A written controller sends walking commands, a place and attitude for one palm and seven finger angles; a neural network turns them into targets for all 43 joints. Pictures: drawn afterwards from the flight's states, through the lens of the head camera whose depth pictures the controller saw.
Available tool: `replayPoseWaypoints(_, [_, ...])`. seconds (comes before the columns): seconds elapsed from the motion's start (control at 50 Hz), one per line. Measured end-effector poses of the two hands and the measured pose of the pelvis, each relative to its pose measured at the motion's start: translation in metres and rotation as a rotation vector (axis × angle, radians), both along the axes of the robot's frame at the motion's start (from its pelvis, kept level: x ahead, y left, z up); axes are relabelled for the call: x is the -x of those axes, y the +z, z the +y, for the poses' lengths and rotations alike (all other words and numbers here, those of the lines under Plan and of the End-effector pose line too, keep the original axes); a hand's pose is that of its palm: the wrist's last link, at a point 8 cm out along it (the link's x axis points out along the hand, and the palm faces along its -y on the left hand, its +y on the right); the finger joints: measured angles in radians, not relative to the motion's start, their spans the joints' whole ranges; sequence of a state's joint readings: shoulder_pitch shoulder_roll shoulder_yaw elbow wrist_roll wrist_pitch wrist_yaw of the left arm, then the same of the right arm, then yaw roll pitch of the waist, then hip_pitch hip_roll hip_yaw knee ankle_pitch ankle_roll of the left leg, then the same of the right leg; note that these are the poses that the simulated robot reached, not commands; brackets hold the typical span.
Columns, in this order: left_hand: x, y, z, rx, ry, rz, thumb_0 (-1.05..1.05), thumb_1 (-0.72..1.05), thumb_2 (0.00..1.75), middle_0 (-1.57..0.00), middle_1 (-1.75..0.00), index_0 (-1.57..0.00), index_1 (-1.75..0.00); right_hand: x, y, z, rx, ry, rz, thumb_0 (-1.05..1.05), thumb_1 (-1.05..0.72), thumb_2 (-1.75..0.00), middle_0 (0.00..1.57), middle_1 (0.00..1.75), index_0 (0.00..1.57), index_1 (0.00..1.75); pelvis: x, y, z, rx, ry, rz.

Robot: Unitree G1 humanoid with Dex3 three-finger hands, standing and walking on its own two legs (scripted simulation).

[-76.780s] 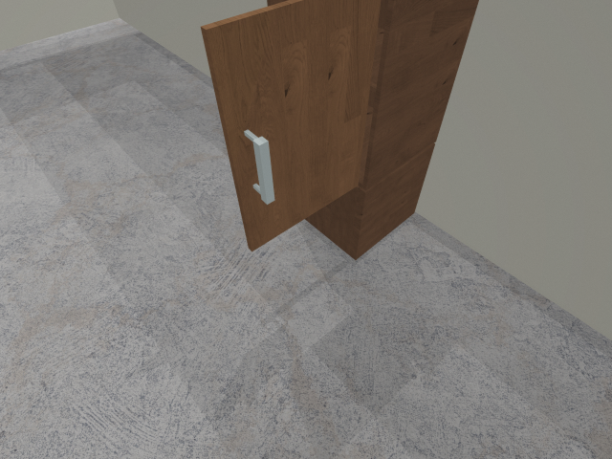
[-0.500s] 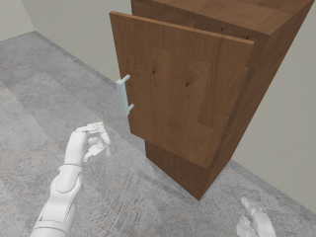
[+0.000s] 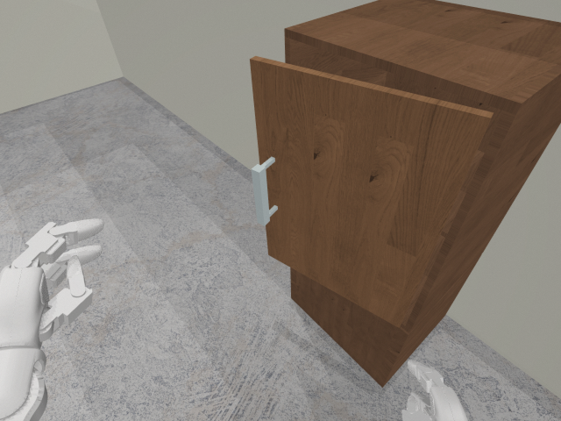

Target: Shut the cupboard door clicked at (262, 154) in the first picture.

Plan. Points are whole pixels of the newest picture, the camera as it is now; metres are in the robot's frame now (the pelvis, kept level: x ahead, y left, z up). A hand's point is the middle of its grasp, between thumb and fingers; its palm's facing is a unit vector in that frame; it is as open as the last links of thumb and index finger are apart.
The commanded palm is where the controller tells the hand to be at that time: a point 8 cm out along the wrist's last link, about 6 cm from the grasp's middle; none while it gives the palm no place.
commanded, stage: draw the hand back to the body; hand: left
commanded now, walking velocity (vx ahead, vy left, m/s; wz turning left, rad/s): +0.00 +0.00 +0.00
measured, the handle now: (266, 191) +0.62 +0.11 -0.05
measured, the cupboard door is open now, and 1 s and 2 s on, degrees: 13 13 13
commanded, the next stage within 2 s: step back with the hand held close in 0.44 s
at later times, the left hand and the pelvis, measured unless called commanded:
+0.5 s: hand (84, 306) +0.18 +0.23 +0.17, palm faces +0.43 -0.81 -0.40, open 7.4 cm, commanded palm +0.13 +0.27 +0.17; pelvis -0.01 -0.03 +0.00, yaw +0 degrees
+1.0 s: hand (76, 303) +0.19 +0.25 +0.16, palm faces +0.35 -0.78 -0.51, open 7.4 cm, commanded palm +0.12 +0.29 +0.17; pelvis -0.02 -0.01 -0.01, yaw -1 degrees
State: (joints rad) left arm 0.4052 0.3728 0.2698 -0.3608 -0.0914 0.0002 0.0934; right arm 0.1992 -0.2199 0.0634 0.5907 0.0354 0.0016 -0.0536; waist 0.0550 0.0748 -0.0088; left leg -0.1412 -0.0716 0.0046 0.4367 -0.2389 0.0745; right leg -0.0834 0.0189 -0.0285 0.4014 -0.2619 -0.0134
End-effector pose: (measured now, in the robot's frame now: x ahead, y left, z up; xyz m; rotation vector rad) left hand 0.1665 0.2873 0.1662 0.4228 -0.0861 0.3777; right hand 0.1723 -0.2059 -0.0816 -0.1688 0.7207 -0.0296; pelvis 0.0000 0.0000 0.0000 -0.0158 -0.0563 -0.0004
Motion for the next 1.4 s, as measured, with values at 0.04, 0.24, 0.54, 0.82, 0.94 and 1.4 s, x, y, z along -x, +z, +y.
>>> replayPoseWaypoints(0.04, [0.009, 0.01, 0.005, -0.034, 0.024, -0.021, 0.02, 0.89, 0.9, -0.46, -0.59, -0.47, -0.59, 0.003, -0.001, -0.005, 0.005, -0.008, 0.0, 0.02, -0.91, -0.9, 0.2, 0.3, 0.2, 0.3, 0.001, 0.0, 0.0, 0.0, -0.001, -0.003])
replayPoseWaypoints(0.24, [0.034, 0.01, 0.007, -0.043, 0.096, -0.029, 0.01, 0.89, 0.9, -0.25, -0.36, -0.26, -0.36, 0.009, -0.001, -0.027, 0.025, -0.028, -0.025, 0.02, -0.91, -0.9, 0.2, 0.3, 0.2, 0.3, 0.01, 0.0, -0.009, -0.007, 0.004, -0.013])
replayPoseWaypoints(0.54, [0.027, 0.019, -0.022, -0.059, 0.032, -0.074, 0.02, 0.89, 0.9, -0.21, -0.3, -0.21, -0.3, 0.006, 0.007, -0.045, 0.017, -0.052, -0.087, 0.02, -0.91, -0.9, 0.2, 0.3, 0.2, 0.3, 0.01, 0.0, -0.029, -0.011, -0.008, -0.021])
replayPoseWaypoints(0.82, [0.014, 0.005, -0.018, -0.109, 0.008, -0.012, 0.02, 0.89, 0.9, -0.21, -0.3, -0.21, -0.3, 0.021, -0.012, -0.066, 0.072, -0.135, 0.064, 0.02, -0.91, -0.9, 0.2, 0.3, 0.2, 0.3, 0.008, -0.004, -0.023, -0.005, -0.005, 0.071])
replayPoseWaypoints(0.94, [0.012, 0.015, -0.011, -0.166, -0.045, -0.031, 0.02, 0.88, 0.9, -0.21, -0.3, -0.21, -0.3, 0.03, -0.006, -0.062, 0.086, -0.18, 0.059, 0.02, -0.91, -0.9, 0.2, 0.3, 0.2, 0.3, 0.017, -0.006, -0.015, -0.01, -0.019, 0.079])
replayPoseWaypoints(1.4, [0.101, 0.013, 0.019, -0.194, 0.023, -0.192, 0.02, 0.88, 0.9, -0.21, -0.3, -0.21, -0.3, 0.102, -0.007, -0.032, 0.141, -0.081, 0.028, 0.02, -0.9, -0.9, 0.2, 0.3, 0.2, 0.3, 0.089, -0.02, -0.001, 0.018, 0.045, 0.051])
